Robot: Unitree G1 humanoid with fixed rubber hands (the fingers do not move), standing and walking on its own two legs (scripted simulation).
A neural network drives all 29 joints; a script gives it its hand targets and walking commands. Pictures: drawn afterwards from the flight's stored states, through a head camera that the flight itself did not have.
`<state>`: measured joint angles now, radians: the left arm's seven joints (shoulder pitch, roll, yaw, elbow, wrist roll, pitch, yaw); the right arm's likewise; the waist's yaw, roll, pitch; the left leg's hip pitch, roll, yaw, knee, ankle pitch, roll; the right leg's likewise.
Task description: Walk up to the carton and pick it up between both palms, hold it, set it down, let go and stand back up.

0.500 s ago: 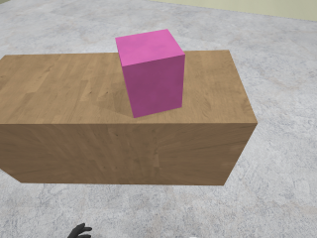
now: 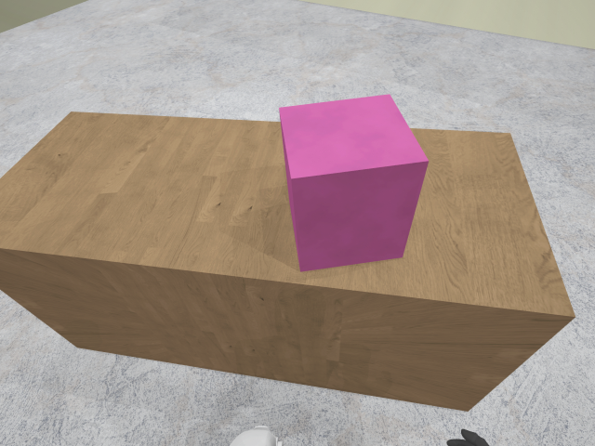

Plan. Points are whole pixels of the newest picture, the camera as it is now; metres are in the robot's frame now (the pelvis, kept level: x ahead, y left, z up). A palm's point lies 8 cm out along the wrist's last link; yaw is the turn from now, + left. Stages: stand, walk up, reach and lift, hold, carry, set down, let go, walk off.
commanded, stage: walk up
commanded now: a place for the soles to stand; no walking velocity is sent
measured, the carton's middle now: (343, 186) +0.58 -0.02 -0.01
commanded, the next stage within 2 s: none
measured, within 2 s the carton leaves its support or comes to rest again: neither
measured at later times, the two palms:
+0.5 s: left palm (91, 419) +0.17 +0.35 -0.11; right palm out of the picture +0.08 -0.15 -0.11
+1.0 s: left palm (101, 412) +0.18 +0.33 -0.11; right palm out of the picture +0.07 -0.18 -0.11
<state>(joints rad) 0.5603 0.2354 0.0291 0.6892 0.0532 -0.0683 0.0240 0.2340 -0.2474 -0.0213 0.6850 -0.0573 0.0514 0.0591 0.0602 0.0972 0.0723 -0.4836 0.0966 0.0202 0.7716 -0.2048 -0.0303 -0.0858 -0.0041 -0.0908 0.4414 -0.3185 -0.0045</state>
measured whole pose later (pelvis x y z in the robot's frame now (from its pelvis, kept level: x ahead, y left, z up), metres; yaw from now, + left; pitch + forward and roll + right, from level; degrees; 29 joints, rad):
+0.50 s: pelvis +0.05 +0.11 -0.01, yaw -5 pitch -4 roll -1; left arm 0.30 0.26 0.04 0.64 0.03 0.04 0.04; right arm 0.34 -0.25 0.01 0.69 -0.02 0.02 -0.03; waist -0.04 -0.01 0.15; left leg -0.25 -0.01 0.19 0.54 -0.24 0.12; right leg -0.43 0.01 0.01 0.93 -0.33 0.04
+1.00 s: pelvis +0.06 +0.09 +0.00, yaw -11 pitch +0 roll +0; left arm 0.35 0.26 0.02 0.73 0.01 -0.01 0.00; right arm 0.38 -0.28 -0.01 0.69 -0.02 0.00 0.00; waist -0.01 0.00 0.00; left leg -0.26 0.03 0.11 0.52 -0.26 0.01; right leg -0.20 0.01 0.03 0.54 -0.34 -0.01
